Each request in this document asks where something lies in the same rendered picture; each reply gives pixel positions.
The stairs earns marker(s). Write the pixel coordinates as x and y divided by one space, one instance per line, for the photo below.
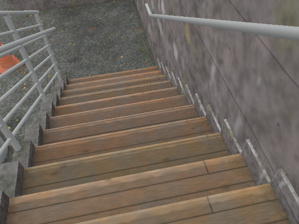
127 148

